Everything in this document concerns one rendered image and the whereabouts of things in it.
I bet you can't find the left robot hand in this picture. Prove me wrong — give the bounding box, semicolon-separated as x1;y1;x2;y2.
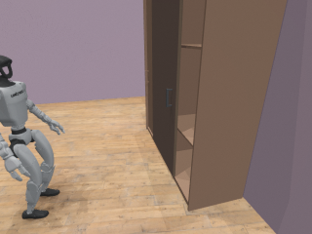
48;120;65;136

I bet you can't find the left robot upper arm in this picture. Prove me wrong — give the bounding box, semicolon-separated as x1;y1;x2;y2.
13;81;34;110

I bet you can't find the robot left forearm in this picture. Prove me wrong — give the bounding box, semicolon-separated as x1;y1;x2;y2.
29;103;52;124

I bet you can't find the right robot hand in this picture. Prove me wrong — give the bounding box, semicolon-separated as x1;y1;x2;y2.
4;156;30;181

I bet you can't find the right robot thigh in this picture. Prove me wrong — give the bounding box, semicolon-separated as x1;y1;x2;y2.
9;140;43;188

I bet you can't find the robot right forearm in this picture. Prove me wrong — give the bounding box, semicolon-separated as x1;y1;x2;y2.
0;133;14;160

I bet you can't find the robot thigh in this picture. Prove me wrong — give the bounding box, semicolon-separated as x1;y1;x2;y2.
9;140;43;188
30;130;55;172

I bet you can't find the left robot thigh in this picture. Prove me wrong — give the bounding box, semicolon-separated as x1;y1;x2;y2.
30;130;55;172

